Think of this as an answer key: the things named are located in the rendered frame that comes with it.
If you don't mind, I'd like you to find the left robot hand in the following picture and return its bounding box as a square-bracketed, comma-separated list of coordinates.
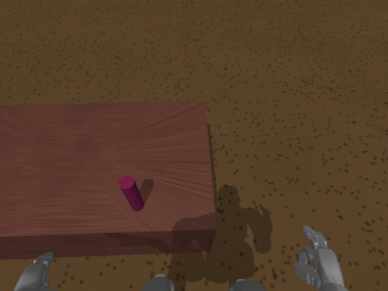
[14, 252, 59, 291]

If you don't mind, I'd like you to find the right robot hand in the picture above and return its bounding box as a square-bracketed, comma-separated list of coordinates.
[295, 225, 344, 290]

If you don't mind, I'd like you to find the can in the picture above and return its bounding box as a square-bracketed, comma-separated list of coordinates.
[119, 175, 144, 211]

